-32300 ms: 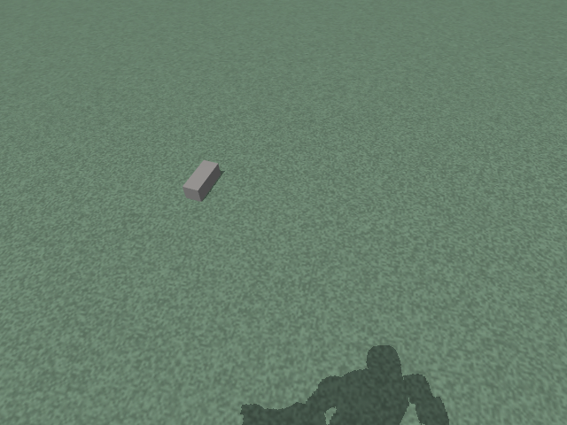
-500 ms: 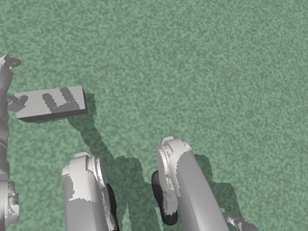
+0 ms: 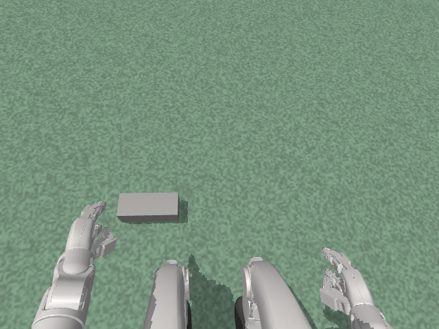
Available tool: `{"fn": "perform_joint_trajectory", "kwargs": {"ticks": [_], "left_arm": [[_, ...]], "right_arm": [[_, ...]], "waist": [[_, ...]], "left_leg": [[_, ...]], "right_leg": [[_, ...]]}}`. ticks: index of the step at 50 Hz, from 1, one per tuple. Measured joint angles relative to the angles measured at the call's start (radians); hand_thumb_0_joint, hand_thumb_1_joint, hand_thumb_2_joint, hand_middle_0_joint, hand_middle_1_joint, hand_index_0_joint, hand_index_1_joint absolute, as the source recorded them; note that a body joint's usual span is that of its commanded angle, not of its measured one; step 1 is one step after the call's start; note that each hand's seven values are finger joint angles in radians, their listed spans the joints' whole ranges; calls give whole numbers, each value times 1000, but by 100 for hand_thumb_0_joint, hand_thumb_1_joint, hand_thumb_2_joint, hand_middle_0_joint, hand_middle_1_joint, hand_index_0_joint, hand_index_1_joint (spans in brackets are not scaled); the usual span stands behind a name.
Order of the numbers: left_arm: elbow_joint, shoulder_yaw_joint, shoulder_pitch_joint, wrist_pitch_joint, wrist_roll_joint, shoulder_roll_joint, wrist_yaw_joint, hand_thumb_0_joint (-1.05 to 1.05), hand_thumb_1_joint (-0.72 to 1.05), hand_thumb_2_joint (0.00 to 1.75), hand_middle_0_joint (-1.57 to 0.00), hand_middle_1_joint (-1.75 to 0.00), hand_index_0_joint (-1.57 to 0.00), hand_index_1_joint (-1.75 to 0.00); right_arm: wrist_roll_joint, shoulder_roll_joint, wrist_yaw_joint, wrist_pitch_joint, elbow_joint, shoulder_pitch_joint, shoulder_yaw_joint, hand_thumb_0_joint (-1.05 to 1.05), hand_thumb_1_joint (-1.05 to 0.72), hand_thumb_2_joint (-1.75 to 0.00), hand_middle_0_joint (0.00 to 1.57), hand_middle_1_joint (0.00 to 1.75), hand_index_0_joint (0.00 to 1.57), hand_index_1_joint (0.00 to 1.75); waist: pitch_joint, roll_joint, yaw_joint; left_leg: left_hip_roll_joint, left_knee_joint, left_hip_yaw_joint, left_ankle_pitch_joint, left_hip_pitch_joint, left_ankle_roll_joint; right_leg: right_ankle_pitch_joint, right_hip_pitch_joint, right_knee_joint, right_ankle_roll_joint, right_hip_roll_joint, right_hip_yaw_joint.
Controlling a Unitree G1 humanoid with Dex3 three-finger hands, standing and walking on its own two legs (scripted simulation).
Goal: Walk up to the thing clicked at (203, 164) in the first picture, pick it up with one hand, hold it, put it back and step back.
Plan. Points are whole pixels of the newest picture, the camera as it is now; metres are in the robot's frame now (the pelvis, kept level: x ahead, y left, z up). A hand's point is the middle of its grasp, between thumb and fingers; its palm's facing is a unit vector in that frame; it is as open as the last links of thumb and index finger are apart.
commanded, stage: home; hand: left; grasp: from above
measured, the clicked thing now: (150, 207) +0.53 +0.22 -0.55
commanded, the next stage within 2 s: none
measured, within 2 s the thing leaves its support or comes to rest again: neither
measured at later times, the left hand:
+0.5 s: hand (82, 272) +0.23 +0.19 +0.08, palm faces +0.10 -0.97 -0.21, open 7.4 cm
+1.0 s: hand (74, 284) +0.21 +0.19 +0.08, palm faces +0.10 -0.97 -0.20, open 7.4 cm
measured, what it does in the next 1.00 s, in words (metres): rises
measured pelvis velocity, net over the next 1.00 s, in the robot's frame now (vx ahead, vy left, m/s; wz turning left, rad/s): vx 0.06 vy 0.01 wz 0.05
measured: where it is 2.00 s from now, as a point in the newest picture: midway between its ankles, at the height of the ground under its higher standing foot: outside the picture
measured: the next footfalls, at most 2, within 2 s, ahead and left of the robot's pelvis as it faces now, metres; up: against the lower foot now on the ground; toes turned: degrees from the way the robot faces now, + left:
none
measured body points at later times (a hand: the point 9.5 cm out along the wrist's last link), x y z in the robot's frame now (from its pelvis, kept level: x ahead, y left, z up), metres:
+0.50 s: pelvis +0.06 +0.00 +0.13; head +0.08 +0.01 +0.58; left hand +0.22 +0.24 +0.09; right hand +0.21 -0.24 +0.06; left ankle +0.07 +0.11 -0.55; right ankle +0.06 -0.11 -0.55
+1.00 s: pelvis +0.06 +0.01 +0.13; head +0.08 +0.01 +0.58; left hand +0.21 +0.24 +0.10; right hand +0.23 -0.23 +0.07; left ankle +0.07 +0.11 -0.55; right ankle +0.06 -0.11 -0.55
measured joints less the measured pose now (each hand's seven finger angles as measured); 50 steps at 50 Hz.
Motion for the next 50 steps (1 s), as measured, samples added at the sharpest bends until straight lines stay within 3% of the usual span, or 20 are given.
{"fn": "perform_joint_trajectory", "kwargs": {"ticks": [7,13,27,37,50], "left_arm": [[-107,21,141,71,-94,-56,15,1,90,90,-20,-29,-20,-30],[-225,9,299,116,-134,-85,10,1,90,90,-20,-29,-20,-30],[-517,-45,625,163,-132,-123,-9,1,91,90,-20,-29,-20,-30],[-520,-48,625,185,-120,-120,-38,1,91,90,-20,-29,-20,-30],[-535,-51,622,177,-114,-113,-36,1,91,90,-20,-29,-20,-30]], "right_arm": [[7,11,-51,-22,12,60,15,1,-91,-90,20,30,21,30],[6,7,-90,-40,4,125,16,1,-91,-90,20,30,21,30],[-15,8,-137,-93,-52,190,2,1,-91,-90,20,30,20,30],[-29,11,-136,-136,-67,152,10,1,-90,-90,20,30,21,30],[-31,7,-133,-142,-42,173,7,1,-90,-90,20,30,21,30]], "waist": [[6,5,-2],[11,16,-6],[-6,34,20],[15,23,43],[32,18,41]], "left_leg": [[2,-188,1,32,229,-5],[2,-352,3,64,426,-5],[-4,-577,9,102,728,1],[-14,-589,4,107,766,1],[-13,-587,9,107,768,3]], "right_leg": [[36,228,-192,-2,6,6],[72,427,-362,1,8,12],[118,735,-599,9,5,23],[116,775,-607,11,-4,17],[119,775,-606,13,-4,23]]}}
